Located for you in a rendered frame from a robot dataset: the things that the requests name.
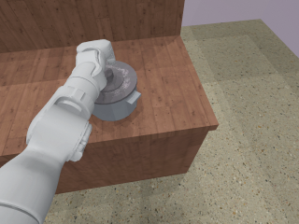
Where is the robot left forearm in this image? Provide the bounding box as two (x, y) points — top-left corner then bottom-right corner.
(26, 46), (107, 145)

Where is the robot left upper arm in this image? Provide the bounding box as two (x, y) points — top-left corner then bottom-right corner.
(0, 104), (93, 224)

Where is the left robot hand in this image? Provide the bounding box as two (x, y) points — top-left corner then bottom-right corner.
(77, 39), (116, 80)

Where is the lid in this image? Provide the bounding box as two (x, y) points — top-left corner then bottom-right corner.
(94, 61), (137, 105)

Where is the pot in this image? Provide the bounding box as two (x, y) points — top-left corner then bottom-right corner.
(93, 87), (141, 121)

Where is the table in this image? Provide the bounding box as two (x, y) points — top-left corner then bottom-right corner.
(0, 0), (219, 195)

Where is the knob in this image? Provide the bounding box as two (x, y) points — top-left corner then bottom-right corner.
(104, 67), (114, 82)

